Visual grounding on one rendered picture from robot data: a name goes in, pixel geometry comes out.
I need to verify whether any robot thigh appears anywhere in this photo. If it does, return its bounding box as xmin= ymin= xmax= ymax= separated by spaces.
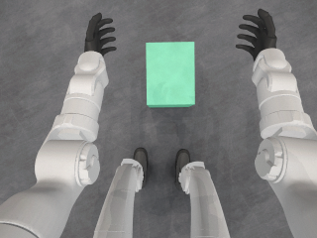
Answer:
xmin=93 ymin=164 xmax=143 ymax=238
xmin=182 ymin=166 xmax=231 ymax=238

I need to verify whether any left robot upper arm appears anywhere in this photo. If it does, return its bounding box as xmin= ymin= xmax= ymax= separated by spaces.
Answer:
xmin=0 ymin=140 xmax=100 ymax=238

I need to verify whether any carton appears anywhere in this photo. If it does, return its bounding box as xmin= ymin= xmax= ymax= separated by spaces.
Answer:
xmin=146 ymin=42 xmax=195 ymax=108

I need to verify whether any robot right thigh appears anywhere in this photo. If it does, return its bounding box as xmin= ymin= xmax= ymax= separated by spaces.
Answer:
xmin=182 ymin=166 xmax=231 ymax=238

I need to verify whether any right robot upper arm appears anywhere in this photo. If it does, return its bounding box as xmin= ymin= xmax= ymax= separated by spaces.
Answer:
xmin=255 ymin=135 xmax=317 ymax=238

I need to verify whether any robot left forearm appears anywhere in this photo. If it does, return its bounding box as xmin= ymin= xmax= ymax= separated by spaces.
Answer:
xmin=35 ymin=51 xmax=109 ymax=177

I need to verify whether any robot left hand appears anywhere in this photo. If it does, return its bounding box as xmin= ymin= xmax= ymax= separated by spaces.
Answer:
xmin=84 ymin=13 xmax=117 ymax=57

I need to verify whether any robot right hand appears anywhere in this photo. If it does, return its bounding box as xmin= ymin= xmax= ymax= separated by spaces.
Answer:
xmin=236 ymin=8 xmax=277 ymax=61

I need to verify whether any robot right forearm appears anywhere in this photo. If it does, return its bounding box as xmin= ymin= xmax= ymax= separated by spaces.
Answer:
xmin=252 ymin=48 xmax=317 ymax=141

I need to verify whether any robot left thigh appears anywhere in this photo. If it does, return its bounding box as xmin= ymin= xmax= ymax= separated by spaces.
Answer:
xmin=93 ymin=164 xmax=143 ymax=238

